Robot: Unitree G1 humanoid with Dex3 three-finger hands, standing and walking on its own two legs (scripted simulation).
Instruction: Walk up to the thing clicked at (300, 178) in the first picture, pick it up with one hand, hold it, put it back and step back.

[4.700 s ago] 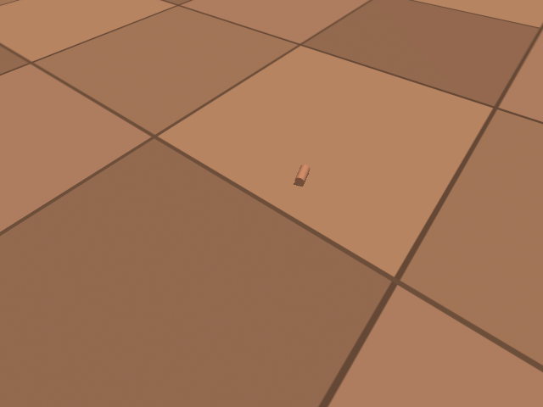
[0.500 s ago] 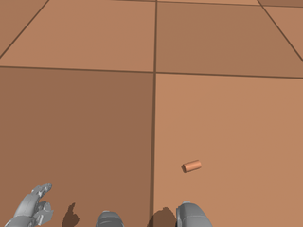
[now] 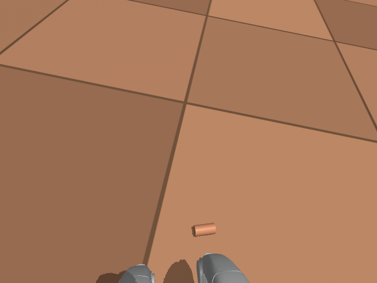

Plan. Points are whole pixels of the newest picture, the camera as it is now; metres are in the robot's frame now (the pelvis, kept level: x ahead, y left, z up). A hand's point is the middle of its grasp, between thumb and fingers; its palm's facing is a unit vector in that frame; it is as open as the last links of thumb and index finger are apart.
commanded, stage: walk up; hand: left
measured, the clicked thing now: (204, 229) +0.42 -0.16 -0.72
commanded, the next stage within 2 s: none
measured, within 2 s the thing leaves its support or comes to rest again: neither
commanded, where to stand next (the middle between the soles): +0.06 -0.43 m, yaw +5 degrees
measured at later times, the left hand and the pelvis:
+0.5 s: hand out of the picture +0.09 +0.02 -0.13, palm faces -0.02 -0.92 -0.38, open 7.4 cm; pelvis +0.03 -0.25 +0.00, yaw +0 degrees
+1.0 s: hand out of the picture +0.10 -0.18 -0.17, palm faces -0.01 -0.92 -0.40, open 7.4 cm; pelvis +0.01 -0.48 -0.04, yaw +0 degrees
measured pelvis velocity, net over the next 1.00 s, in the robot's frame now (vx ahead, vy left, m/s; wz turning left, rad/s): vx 0.01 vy -0.48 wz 0.00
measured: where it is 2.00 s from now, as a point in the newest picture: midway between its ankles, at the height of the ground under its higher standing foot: outside the picture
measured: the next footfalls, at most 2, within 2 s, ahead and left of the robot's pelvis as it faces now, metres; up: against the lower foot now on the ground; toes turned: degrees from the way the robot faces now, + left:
right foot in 0.28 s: +0.09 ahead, -0.34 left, +0.00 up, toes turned -1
left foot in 0.62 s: +0.14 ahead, -0.21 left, +0.00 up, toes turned +6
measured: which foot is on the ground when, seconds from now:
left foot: down 0.00-0.28, up 0.30-0.60, down 0.62-0.98, up 1.00-1.00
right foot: up 0.00-0.26, down 0.28-0.64, up 0.66-0.94, down 0.96-1.00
